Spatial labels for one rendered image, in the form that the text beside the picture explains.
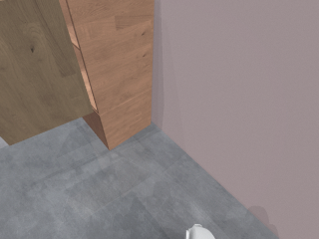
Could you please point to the robot right shin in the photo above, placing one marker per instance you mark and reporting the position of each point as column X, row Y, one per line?
column 197, row 225

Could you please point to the cupboard door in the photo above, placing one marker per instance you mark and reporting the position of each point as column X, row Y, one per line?
column 41, row 83

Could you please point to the right robot thigh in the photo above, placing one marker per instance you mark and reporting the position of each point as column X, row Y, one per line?
column 198, row 233

